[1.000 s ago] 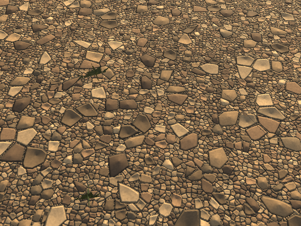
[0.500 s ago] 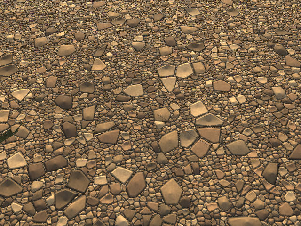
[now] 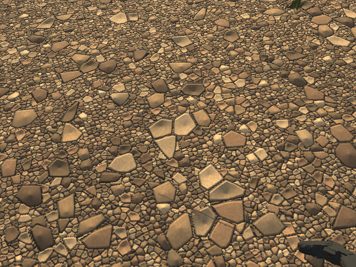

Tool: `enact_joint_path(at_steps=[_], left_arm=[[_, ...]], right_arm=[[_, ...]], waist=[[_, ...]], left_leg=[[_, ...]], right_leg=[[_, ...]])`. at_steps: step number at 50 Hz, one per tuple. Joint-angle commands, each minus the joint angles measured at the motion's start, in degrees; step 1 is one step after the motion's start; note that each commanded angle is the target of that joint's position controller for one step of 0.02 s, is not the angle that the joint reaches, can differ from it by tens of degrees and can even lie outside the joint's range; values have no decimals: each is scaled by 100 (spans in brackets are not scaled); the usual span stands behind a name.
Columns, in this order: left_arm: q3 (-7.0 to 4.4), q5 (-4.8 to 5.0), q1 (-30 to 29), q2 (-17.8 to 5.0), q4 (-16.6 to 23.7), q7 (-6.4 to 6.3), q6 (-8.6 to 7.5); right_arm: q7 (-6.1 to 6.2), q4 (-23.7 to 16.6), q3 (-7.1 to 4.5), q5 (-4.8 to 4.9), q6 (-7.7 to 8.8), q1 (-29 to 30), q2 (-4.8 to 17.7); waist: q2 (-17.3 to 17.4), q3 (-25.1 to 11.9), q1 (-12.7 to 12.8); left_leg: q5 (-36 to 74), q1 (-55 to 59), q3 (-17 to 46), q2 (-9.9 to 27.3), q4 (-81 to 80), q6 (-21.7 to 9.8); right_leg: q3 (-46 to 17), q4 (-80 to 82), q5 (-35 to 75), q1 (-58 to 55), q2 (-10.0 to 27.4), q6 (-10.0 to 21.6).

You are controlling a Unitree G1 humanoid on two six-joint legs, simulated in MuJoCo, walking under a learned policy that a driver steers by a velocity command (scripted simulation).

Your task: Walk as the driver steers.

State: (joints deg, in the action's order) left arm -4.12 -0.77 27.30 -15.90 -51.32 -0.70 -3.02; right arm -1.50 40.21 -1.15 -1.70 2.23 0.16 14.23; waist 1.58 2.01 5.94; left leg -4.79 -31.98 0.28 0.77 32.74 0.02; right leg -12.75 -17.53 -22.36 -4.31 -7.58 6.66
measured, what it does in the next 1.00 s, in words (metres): walks ahead, turning left: left foot, then right foot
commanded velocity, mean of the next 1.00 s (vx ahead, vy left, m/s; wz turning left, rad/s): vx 0.49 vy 0.00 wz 0.36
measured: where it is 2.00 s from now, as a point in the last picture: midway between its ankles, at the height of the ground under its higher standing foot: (169, 215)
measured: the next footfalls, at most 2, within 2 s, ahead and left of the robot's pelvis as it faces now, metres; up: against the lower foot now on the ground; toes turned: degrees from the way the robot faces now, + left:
left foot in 0.04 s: +0.19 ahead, +0.11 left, +0.00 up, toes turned -1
right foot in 0.52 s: +0.43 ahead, -0.07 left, +0.00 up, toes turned +12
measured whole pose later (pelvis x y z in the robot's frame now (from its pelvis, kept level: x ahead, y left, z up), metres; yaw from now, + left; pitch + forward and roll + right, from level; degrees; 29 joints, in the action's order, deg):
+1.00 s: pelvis +0.48 +0.08 +0.00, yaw +27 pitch +2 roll -1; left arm -2.4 -0.8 23.2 -14.7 -49.2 -0.7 -4.0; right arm -4.5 37.6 -2.3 -2.9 0.3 -2.4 15.1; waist 1.9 3.0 4.3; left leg -7.4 -31.8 -4.5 0.8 35.5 -4.8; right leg 14.4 -20.1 -23.5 -2.9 2.0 -1.4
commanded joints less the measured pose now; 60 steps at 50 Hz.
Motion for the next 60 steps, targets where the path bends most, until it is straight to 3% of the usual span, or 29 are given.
enact_joint_path(at_steps=[1,2,3,4,5,6,7,11,20,23,25,26,27,28,29,30,32,40,44,46,48,50,51,52,53,54,55,57,60], left_arm=[[-171,0,-288,-941,277,8,-139],[-95,7,-227,-694,354,47,-178],[-21,192,473,-229,439,80,-179],[-26,0,572,-500,362,69,-175],[-26,-96,117,-560,389,84,-136],[7,-161,-431,-571,504,123,-143],[17,-180,-696,-525,613,157,-132],[125,-252,-822,-338,764,228,-24],[326,-92,-2764,-222,1469,234,-55],[293,-58,-2656,-343,1530,178,-128],[217,-83,-1898,-489,1320,97,-218],[113,-177,-1275,-821,1225,9,-295],[-4,-305,-559,-1321,1222,-83,-277],[-102,-219,-591,-1528,1122,-82,-146],[0,-180,-902,-966,1203,-45,-103],[102,-133,-1172,-540,1238,-8,-123],[162,-115,-1300,-340,1162,1,-191],[43,-28,-789,-518,801,55,-326],[-7,-30,-646,-650,676,53,-301],[-28,-16,-588,-719,598,22,-246],[-52,3,-488,-838,517,-23,-172],[-96,41,-517,-1011,501,-78,-83],[-93,89,-572,-1017,549,-80,-62],[15,16,-306,-569,743,-53,-62],[64,103,105,-385,1050,-35,15],[12,-50,-359,-686,1006,-44,75],[63,31,-753,-539,1101,-36,64],[71,-108,-911,-508,1088,-42,144],[70,-158,-635,-456,1014,-19,400]], right_arm=[[134,89,-281,6,192,-1362,833],[218,212,-355,-91,241,-2197,1098],[225,280,-511,-210,212,-2619,1752],[131,351,-493,-3,131,-2313,1502],[95,244,-401,89,106,-1682,1034],[56,212,-319,95,119,-1406,708],[51,261,-275,69,138,-1367,620],[33,587,-296,158,255,-1852,757],[71,690,-443,131,143,-2592,992],[102,600,-492,86,103,-2514,1078],[117,516,-511,113,96,-2304,1098],[90,437,-457,174,142,-2263,881],[89,205,-326,306,180,-2331,360],[109,53,-344,230,117,-2634,534],[123,250,-387,93,12,-2565,768],[50,269,-382,53,-13,-2253,710],[-56,212,-382,-18,-101,-2037,593],[-257,-252,-305,-42,-258,-944,458],[-355,-512,-196,-34,-223,-207,348],[-365,-596,-169,-62,-193,-37,320],[-319,-606,-187,-118,-158,-162,367],[-218,-379,-280,-189,-84,-1061,546],[-126,-126,-370,-258,-9,-1859,715],[-29,-39,-501,-240,30,-2228,1258],[-3,-267,-693,-8,-32,-2197,1998],[74,-313,-705,218,-140,-2297,1726],[127,-287,-602,229,-172,-1898,1411],[179,-262,-429,245,-215,-1426,859],[136,-253,-433,136,-178,-1324,920]], waist=[[-467,-703,-1005],[-184,-1310,-1315],[1225,-1966,-1038],[1120,-1728,-812],[466,-738,-592],[-30,-321,-626],[18,-164,-559],[347,-292,-423],[305,-79,-960],[378,-182,-833],[196,-405,-433],[-266,-854,-153],[-1188,-1575,67],[-1851,-1568,-224],[-927,-913,-365],[-502,-414,-394],[-793,-95,-558],[-644,-17,-532],[-675,187,-366],[-622,299,-353],[-725,118,-397],[-793,-453,-754],[-508,-962,-1151],[312,-1554,-1069],[1321,-2545,-871],[142,-2576,-1141],[156,-1724,-1001],[-19,-721,-594],[20,-828,-358]], left_leg=[[8,2190,-286,-293,-645,-387],[-651,3441,585,544,-647,-643],[-946,4768,3432,2055,-1058,-1463],[-1245,4424,4736,2171,-1700,-1676],[-1725,3579,3896,1964,-1748,-1639],[-1323,2956,3092,1626,-1829,-1504],[-758,2650,2577,1312,-1911,-1369],[1008,2295,1814,873,-2026,-1422],[758,2238,1702,634,-1959,-1219],[932,2272,2006,713,-1493,-1046],[872,1961,2027,461,-747,-832],[483,1542,1703,100,331,-651],[-1271,467,863,-452,1910,-437],[-2795,-622,337,-706,2809,-424],[-2439,-830,503,-205,3329,-470],[-1970,-780,493,-52,3317,-434],[-1549,-553,388,187,3072,-312],[-263,-1117,169,299,2539,-43],[305,-625,-210,295,1203,-180],[113,-310,-501,170,643,-309],[-283,156,-773,-147,324,-476],[-459,1172,-812,-563,-93,-713],[336,2303,-622,-591,-684,-872],[2228,3881,760,735,-263,-1112],[4783,5214,3525,2408,-388,-2336],[4972,4947,2885,2074,-478,-2303],[4725,4169,2237,1857,-620,-2203],[3751,2770,1630,1121,-1049,-1655],[3660,2029,1387,811,-1238,-1511]], right_leg=[[-269,-1760,5656,411,1178,125],[-52,-3159,4374,1150,901,30],[514,-5176,726,2822,-142,-273],[330,-5730,-613,3522,-100,-205],[441,-5827,-136,3811,321,-206],[604,-5458,222,3791,585,-229],[721,-5111,356,3732,769,-265],[1013,-4328,416,3437,954,-565],[1259,-1922,1713,3303,854,-925],[1173,-1419,1357,2679,714,-836],[1157,-717,1293,1465,628,-674],[489,-443,919,471,1321,-444],[-1133,-117,-136,-854,2813,-55],[-2938,364,-737,-791,3427,446],[-2471,327,-1122,-201,3208,480],[-1623,425,-639,354,2833,371],[-414,666,695,915,2369,150],[1248,865,2803,700,2202,229],[1835,861,2820,730,2153,93],[2128,525,3830,578,2158,-14],[2349,-191,5501,294,2140,-147],[2460,-1700,6371,245,2078,-253],[2575,-3028,5385,744,1880,-438],[2525,-4697,1409,2280,1530,-626],[1914,-6663,-1632,3890,520,-895],[1108,-6717,-1032,4099,907,-879],[1119,-6533,-568,4246,1064,-882],[1069,-5562,-217,3931,1322,-918],[1156,-5091,-8,3320,1184,-983]])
